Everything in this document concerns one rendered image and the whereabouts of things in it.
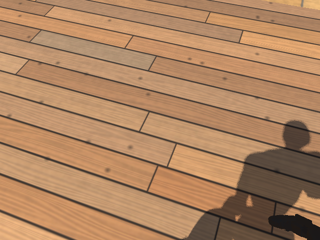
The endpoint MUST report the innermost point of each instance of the robot right hand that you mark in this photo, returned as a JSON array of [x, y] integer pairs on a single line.
[[298, 224]]

